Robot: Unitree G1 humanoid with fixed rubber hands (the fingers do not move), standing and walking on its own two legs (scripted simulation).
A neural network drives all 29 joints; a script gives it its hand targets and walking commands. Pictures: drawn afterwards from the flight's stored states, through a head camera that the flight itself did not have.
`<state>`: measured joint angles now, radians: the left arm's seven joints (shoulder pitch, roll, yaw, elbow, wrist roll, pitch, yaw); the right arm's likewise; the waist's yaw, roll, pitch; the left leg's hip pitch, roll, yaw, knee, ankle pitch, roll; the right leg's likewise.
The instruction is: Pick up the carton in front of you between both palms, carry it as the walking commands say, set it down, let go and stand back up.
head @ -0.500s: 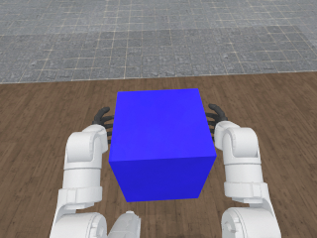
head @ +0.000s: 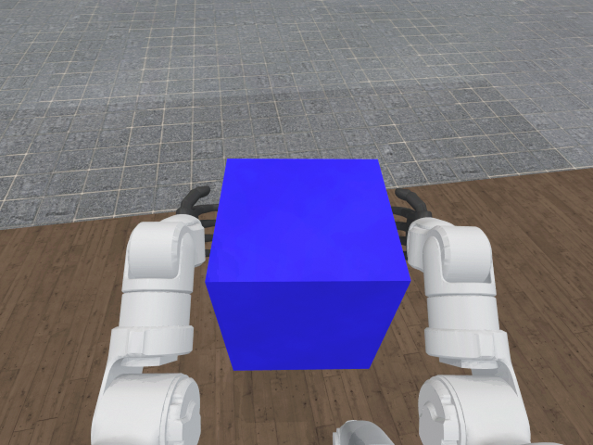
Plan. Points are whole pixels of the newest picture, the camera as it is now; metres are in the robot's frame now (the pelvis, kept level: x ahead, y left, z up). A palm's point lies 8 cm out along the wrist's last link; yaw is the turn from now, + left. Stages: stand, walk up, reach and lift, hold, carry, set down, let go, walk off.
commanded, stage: carry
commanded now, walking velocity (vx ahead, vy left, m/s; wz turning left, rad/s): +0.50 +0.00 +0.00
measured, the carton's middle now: (302, 269) +0.35 -0.01 +0.03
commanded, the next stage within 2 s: none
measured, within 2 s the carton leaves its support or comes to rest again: neither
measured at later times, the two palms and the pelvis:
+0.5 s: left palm (212, 146) +0.64 +0.14 +0.03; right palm (359, 137) +0.67 -0.15 +0.02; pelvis +0.31 -0.03 -0.06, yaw +3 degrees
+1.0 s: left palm (218, 69) +0.98 +0.17 +0.01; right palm (332, 69) +0.98 -0.13 +0.01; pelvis +0.62 +0.01 -0.11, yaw +1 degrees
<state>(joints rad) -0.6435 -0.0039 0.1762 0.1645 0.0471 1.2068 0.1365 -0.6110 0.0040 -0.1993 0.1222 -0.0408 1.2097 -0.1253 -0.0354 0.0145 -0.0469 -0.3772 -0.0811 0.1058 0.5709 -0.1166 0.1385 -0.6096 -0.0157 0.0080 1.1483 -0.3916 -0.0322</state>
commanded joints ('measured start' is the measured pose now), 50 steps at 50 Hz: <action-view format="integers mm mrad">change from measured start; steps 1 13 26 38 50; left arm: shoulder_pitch -683 -603 -810 -619 -749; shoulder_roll -1110 -1044 -1205 -1094 -1057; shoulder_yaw -588 -622 -680 -701 -591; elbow -151 -139 -215 -252 -147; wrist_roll -386 -334 -509 -483 -438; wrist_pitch -49 -42 -105 -116 -40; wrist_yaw -203 -198 -269 -272 -234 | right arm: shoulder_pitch -791 -632 -732 -607 -772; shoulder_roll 1134 1062 1132 1045 1039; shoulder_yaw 648 646 620 702 631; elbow -137 -84 -138 -211 -126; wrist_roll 475 421 387 337 417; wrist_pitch -41 -53 -112 -117 -33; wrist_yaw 254 263 207 179 227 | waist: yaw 5 -79 41 157 6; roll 63 86 -50 -102 -4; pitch -407 -336 -408 -392 -424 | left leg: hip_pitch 399 584 -264 -353 438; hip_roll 296 149 112 24 357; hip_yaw -362 -176 -132 6 -541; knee -169 5 629 16 -170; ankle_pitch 461 676 -265 244 92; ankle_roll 25 -34 -110 -96 128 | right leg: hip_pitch -132 -47 503 820 -139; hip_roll -28 85 -214 -55 11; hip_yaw -15 -150 332 85 32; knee -87 -697 -774 -587 171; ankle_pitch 126 610 402 1012 -82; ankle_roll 16 -42 -196 -95 -13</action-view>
